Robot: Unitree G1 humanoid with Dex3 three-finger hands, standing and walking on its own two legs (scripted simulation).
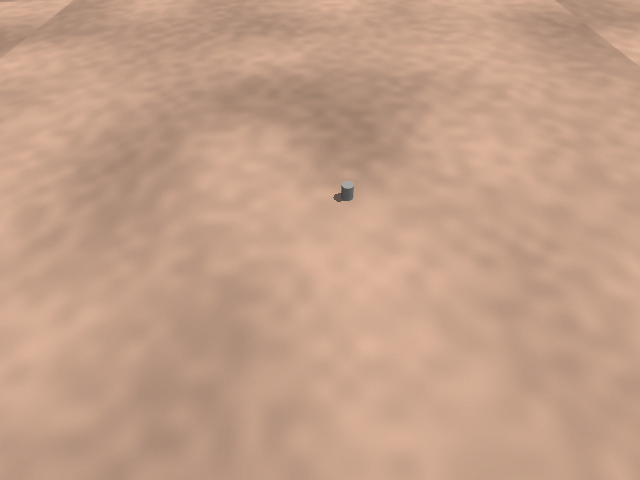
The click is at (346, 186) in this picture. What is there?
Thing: low tin
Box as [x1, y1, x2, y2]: [341, 181, 353, 200]
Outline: 344,181 342,183 341,197 344,200 349,200 352,198 353,184 350,181
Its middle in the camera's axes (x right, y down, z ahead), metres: +0.14 -0.24 +1.85
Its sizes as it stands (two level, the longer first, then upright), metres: 0.057 0.057 0.077
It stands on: the floor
